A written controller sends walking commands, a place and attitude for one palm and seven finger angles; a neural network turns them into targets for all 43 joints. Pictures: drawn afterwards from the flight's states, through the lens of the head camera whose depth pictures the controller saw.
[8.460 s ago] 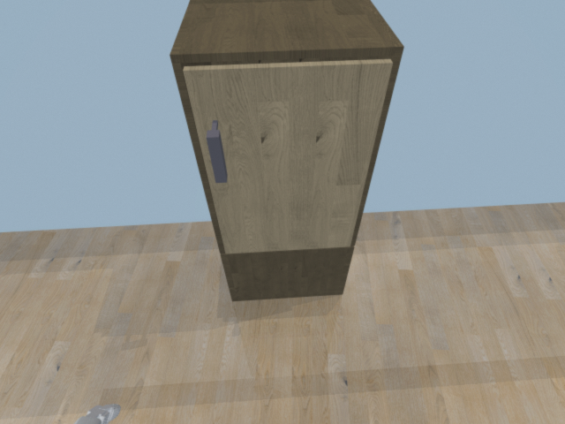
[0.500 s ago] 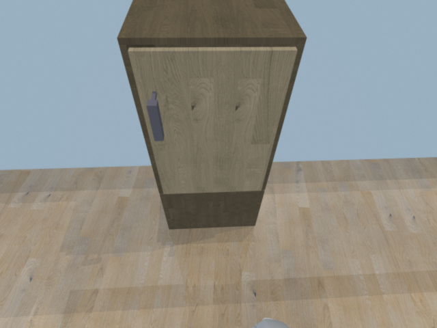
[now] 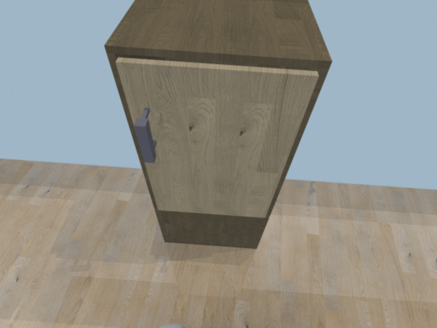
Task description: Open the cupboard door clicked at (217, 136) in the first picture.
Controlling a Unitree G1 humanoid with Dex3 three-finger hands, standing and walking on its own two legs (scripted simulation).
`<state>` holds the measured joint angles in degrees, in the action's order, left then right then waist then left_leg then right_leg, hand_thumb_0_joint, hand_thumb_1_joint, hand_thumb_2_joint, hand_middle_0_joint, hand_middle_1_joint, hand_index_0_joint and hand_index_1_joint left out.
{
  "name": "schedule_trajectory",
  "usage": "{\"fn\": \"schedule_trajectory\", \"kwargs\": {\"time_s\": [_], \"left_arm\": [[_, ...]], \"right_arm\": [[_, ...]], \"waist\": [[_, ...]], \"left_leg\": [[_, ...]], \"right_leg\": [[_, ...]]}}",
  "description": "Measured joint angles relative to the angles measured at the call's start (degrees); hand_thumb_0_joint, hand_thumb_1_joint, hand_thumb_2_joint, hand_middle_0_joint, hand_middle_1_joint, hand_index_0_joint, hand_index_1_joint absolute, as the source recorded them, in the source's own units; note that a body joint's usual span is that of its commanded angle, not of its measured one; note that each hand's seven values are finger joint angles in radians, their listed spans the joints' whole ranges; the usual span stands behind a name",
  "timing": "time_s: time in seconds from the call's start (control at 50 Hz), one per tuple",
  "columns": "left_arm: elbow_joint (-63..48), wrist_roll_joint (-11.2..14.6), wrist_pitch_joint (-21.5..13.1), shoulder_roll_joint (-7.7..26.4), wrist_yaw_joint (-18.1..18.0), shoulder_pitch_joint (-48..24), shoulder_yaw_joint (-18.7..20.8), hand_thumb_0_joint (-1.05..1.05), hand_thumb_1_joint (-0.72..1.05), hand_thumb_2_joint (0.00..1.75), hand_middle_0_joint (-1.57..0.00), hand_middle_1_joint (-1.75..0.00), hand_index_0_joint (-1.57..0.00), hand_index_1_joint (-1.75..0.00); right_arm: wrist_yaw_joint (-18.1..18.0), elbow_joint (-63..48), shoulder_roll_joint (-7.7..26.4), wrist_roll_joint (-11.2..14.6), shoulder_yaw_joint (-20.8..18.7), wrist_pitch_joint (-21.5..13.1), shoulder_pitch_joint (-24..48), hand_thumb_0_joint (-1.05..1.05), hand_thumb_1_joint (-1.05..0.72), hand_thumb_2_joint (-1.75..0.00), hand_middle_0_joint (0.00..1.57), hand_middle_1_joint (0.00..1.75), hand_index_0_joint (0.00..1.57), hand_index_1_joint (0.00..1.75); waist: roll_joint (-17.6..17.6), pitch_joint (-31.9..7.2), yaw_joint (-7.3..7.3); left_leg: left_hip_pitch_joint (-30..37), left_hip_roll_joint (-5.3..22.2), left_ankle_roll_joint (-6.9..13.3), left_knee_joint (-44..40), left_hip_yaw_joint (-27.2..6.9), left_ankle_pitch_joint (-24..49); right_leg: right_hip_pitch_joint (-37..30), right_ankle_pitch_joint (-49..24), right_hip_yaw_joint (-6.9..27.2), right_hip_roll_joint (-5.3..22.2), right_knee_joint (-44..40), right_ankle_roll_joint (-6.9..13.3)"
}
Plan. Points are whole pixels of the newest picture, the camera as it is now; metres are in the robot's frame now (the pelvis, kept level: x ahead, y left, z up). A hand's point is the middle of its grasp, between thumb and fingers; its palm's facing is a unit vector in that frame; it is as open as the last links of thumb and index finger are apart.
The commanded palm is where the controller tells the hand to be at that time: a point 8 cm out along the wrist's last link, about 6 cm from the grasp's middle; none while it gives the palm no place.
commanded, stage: come to a stop and stand still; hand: left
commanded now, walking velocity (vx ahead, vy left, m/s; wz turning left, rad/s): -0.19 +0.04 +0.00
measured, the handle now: (148, 135) +0.51 +0.21 +0.02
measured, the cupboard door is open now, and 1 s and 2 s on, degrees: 0 0 0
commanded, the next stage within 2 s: look again from close up in 1.02 s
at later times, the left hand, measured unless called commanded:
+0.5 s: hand out of the picture +0.00 +0.15 -0.17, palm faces +0.04 -0.96 -0.27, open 7.4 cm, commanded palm none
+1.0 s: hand out of the picture -0.09 +0.12 -0.17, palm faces +0.02 -0.98 -0.18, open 7.4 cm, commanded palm none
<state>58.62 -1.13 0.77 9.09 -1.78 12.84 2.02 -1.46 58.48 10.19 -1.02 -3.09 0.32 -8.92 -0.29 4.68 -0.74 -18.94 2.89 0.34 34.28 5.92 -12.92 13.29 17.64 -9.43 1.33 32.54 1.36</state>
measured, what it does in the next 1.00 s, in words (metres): walks backwards: right foot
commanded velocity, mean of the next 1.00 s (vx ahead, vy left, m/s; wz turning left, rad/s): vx -0.03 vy -0.01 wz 0.00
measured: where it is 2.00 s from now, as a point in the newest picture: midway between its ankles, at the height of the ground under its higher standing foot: outside the picture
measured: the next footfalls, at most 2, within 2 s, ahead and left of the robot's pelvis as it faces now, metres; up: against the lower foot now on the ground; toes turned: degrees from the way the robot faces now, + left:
right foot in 0.30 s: -0.01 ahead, -0.13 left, +0.00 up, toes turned -5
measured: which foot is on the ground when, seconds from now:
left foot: down 0.00-1.00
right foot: down 0.00-0.00, up 0.02-0.28, down 0.30-1.00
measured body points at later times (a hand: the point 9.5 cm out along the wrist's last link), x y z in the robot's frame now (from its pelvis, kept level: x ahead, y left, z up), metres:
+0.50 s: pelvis -0.04 -0.04 -0.01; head -0.05 -0.05 +0.44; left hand +0.00 +0.20 -0.14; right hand +0.03 -0.27 -0.16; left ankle +0.01 +0.06 -0.72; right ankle -0.05 -0.13 -0.73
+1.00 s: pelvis -0.09 -0.05 +0.01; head -0.11 -0.04 +0.46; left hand -0.09 +0.18 -0.15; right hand -0.12 -0.27 -0.15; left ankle +0.00 +0.05 -0.72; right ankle -0.05 -0.13 -0.73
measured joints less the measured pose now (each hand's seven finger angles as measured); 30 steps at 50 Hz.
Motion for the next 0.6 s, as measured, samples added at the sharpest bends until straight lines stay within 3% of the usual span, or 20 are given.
{"fn": "schedule_trajectory", "kwargs": {"time_s": [0.06,0.12,0.18,0.26,0.3,0.32,0.38,0.44,0.52,0.6], "left_arm": [[-0.5,0.2,1.3,0.6,-0.2,0.3,0.1,0.00,0.93,0.90,-0.20,-0.30,-0.21,-0.30],[-0.9,0.2,2.2,0.5,-0.2,-0.1,0.2,0.00,0.92,0.90,-0.20,-0.30,-0.20,-0.30],[-1.6,0.0,2.1,0.4,-0.2,-0.1,0.3,0.00,0.92,0.90,-0.20,-0.30,-0.20,-0.30],[-2.3,0.0,1.9,0.7,-0.2,0.4,0.5,0.00,0.91,0.90,-0.20,-0.30,-0.20,-0.30],[-2.7,-0.1,1.2,1.1,-0.5,1.3,0.2,0.00,0.91,0.90,-0.20,-0.30,-0.20,-0.30],[-3.3,-0.4,0.9,1.3,-0.9,2.1,0.0,0.00,0.91,0.90,-0.20,-0.30,-0.20,-0.30],[-4.3,-1.0,-0.4,0.1,-1.1,3.5,-1.0,0.00,0.91,0.90,-0.20,-0.30,-0.20,-0.30],[-5.6,-1.1,-1.3,-0.4,-1.2,5.0,-1.2,0.01,0.91,0.90,-0.20,-0.30,-0.20,-0.30],[-6.4,-0.9,-0.6,0.3,-1.1,5.4,-1.5,0.01,0.91,0.90,-0.20,-0.30,-0.21,-0.30],[-5.8,-0.3,0.9,0.6,-0.8,3.7,-1.5,0.01,0.91,0.90,-0.20,-0.30,-0.21,-0.30]], "right_arm": [[0.1,-1.5,-0.9,-0.2,0.5,0.4,1.7,0.00,-0.91,-0.90,0.19,0.30,0.19,0.30],[0.0,-2.9,-1.0,-0.5,0.8,0.8,3.6,0.00,-0.91,-0.90,0.20,0.30,0.19,0.30],[0.1,-3.7,-0.9,-0.7,0.7,1.3,5.2,0.00,-0.91,-0.90,0.20,0.30,0.20,0.30],[0.4,-4.0,-0.9,-0.6,0.5,1.6,5.8,0.00,-0.90,-0.90,0.20,0.30,0.20,0.30],[0.7,-3.9,-0.8,0.0,0.4,1.6,5.1,0.00,-0.90,-0.90,0.20,0.30,0.20,0.30],[1.1,-4.3,-0.7,0.3,0.3,1.6,4.4,0.00,-0.90,-0.90,0.20,0.30,0.20,0.30],[2.0,-5.7,0.8,-0.1,-0.6,1.8,1.8,0.01,-0.90,-0.90,0.20,0.30,0.20,0.30],[1.9,-5.6,1.3,0.0,-0.9,2.3,-1.0,0.01,-0.90,-0.90,0.20,0.30,0.20,0.30],[1.7,-5.4,0.2,0.2,-0.2,2.2,-4.3,0.01,-0.91,-0.90,0.20,0.30,0.19,0.30],[1.4,-4.1,-0.8,-0.6,0.8,1.5,-6.7,0.01,-0.92,-0.90,0.20,0.30,0.19,0.30]], "waist": [[2.0,0.5,-1.23],[1.3,1.2,-1.34],[-0.1,1.8,-1.42],[-1.3,1.6,-1.27],[-1.3,0.8,-1.46],[-1.3,0.0,-1.58],[-4.0,-0.2,-0.44],[-4.1,-1.4,0.27],[-2.1,-3.3,1.21],[0.1,-3.8,1.24]], "left_leg": [[1.2,-1.3,2.4,-1.1,1.3,-1.0],[1.5,-1.6,2.9,-3.3,1.5,0.3],[1.2,-1.3,2.7,-5.0,1.6,2.0],[0.3,-0.9,1.8,-5.4,1.9,3.2],[-1.2,-0.6,1.0,-3.6,2.3,2.9],[-2.8,-0.2,0.7,-1.1,2.2,1.4],[-6.0,-0.4,0.2,8.9,-2.0,-7.0],[-6.1,-1.9,0.5,14.6,-2.9,-9.9],[-0.6,-2.4,0.5,5.8,-2.0,-6.1],[-0.5,-2.5,2.3,3.3,-1.5,-1.7]], "right_leg": [[1.6,4.6,2.0,1.2,5.5,-1.1],[5.1,12.0,5.3,0.7,16.9,-1.5],[6.4,12.8,6.9,0.4,20.8,-2.1],[4.0,10.2,6.9,0.8,13.8,-2.6],[1.0,3.0,7.1,1.0,4.2,-2.6],[0.9,2.2,7.2,0.6,2.3,-1.4],[1.0,3.6,5.5,-1.2,4.3,0.3],[0.2,3.9,4.7,-1.4,4.8,0.8],[0.5,4.4,3.6,-1.5,6.5,1.0],[1.3,3.4,3.8,-1.4,6.1,0.6]]}}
